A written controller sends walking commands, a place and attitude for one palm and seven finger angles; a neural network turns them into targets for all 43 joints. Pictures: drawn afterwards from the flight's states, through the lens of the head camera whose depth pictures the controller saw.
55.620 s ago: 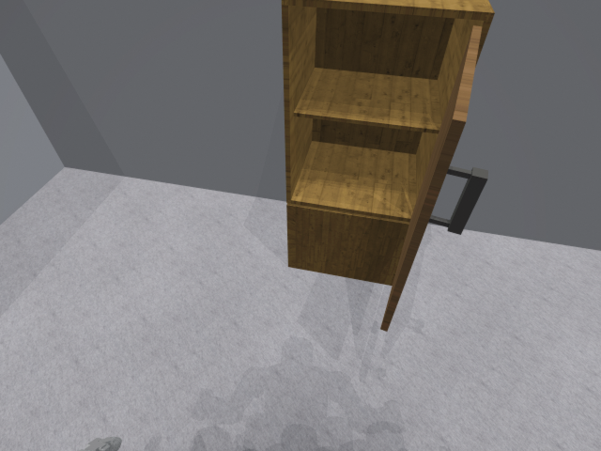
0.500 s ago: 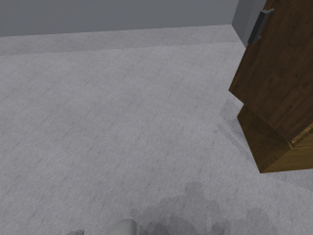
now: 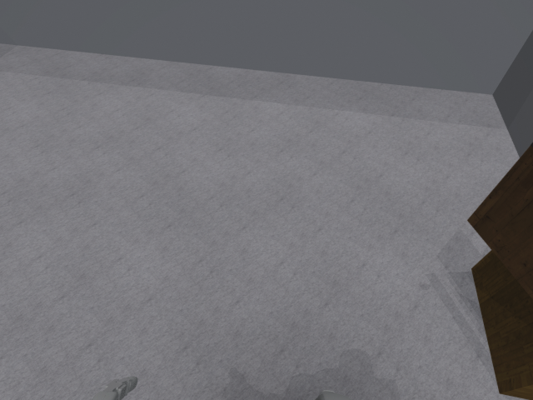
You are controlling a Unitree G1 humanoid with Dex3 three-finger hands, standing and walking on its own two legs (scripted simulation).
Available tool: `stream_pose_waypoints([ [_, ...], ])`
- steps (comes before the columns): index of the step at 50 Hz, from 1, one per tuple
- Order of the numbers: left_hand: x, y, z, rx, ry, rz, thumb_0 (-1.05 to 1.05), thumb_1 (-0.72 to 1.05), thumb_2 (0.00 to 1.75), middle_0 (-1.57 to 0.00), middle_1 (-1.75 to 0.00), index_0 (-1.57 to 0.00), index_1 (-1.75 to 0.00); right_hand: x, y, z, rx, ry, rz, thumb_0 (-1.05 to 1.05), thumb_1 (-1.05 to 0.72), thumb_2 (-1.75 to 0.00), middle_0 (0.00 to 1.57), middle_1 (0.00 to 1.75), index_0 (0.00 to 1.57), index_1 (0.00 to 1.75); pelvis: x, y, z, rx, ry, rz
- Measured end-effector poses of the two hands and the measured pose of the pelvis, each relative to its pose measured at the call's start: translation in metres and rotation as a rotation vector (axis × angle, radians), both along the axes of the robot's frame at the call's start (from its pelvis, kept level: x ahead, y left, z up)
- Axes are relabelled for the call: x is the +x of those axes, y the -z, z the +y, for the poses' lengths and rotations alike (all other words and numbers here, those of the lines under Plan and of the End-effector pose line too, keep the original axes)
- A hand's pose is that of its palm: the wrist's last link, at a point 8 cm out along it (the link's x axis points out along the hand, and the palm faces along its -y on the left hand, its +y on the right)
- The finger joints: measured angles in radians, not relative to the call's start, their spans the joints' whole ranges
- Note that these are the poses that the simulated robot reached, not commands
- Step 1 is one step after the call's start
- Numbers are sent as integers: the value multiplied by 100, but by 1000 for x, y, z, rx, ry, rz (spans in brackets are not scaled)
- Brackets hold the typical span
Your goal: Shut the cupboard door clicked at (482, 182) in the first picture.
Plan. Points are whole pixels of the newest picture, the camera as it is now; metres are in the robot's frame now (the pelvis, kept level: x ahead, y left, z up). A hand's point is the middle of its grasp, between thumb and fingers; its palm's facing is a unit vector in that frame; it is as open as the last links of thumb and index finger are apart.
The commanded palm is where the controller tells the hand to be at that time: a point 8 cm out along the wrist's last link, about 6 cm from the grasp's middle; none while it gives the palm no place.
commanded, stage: walk to a spot facing it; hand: left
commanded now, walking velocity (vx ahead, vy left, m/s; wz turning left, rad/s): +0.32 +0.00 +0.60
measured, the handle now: out of the picture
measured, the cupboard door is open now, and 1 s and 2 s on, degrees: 27 27 27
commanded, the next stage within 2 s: turn to face it in 0.46 s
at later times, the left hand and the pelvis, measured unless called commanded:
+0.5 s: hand out of the picture +0.04 +0.14 -0.18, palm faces +0.42 -0.89 -0.17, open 7.4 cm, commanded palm none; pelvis +0.16 +0.01 -0.01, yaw +22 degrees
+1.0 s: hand (138, 342) +0.24 +0.26 -0.17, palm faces +0.28 -0.94 -0.17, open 7.4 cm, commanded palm none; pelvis +0.23 +0.06 +0.00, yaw +14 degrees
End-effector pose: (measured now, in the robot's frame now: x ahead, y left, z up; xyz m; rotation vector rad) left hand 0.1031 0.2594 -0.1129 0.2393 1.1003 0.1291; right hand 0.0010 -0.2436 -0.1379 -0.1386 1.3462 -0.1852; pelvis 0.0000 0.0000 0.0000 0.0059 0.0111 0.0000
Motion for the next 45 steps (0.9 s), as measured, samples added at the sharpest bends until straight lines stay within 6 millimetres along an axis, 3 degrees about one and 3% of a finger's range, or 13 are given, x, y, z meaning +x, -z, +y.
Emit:
stream_pose_waypoints([
  [3,16,4,-15,22,-22,-50,0,91,89,-20,-30,-20,-30,19,17,-18,14,-14,27,0,-91,-90,20,30,20,30,21,12,-18,16,-39,5],
  [5,14,2,-24,21,-67,-48,0,91,89,-20,-30,-20,-30,40,19,-27,14,-48,41,1,-91,-90,20,30,20,30,32,11,-24,9,-80,-2],
  [10,-8,-1,-45,-9,-193,42,0,91,89,-20,-30,-20,-30,115,3,-36,18,-141,-11,1,-91,-90,20,30,20,30,67,-4,-32,20,-163,4],
  [14,-31,6,-60,-45,-297,128,0,91,89,-20,-30,-20,-30,183,-5,-28,20,-229,-56,1,-91,-90,20,30,19,30,94,-7,-32,17,-232,8],
  [18,-56,15,-73,-88,-396,231,0,91,89,-20,-30,-20,-30,253,-7,-3,23,-338,-94,1,-91,-90,19,30,19,30,118,-5,-26,6,-295,6],
  [22,-78,27,-79,-138,-486,332,0,91,89,-20,-30,-20,-30,323,-7,39,28,-461,-150,1,-92,-90,19,30,19,30,141,3,-11,-4,-348,3],
  [27,-84,50,-59,-181,-566,414,0,91,89,-20,-30,-20,-30,393,-3,96,19,-572,-277,0,-91,-90,19,30,19,30,170,25,22,-30,-398,-4],
  [31,-49,53,-18,-135,-581,338,1,91,89,-20,-30,-20,-30,408,-11,116,-8,-605,-288,0,-91,-90,20,30,20,30,180,20,36,-33,-414,-17],
  [36,16,41,27,-93,-542,178,0,91,89,-20,-29,-20,-30,400,-24,128,-23,-582,-257,0,-91,-90,20,30,20,30,192,5,48,-41,-411,-23],
  [40,54,32,41,-93,-500,124,0,91,89,-20,-29,-20,-30,386,-27,131,-10,-509,-230,0,-92,-90,20,30,20,30,206,-3,55,-46,-381,-26],
  [45,88,30,45,-109,-431,140,0,91,89,-20,-29,-20,-30,375,-27,113,-31,-403,-205,-1,-93,-90,20,30,20,30,220,-5,60,-47,-314,-21],
])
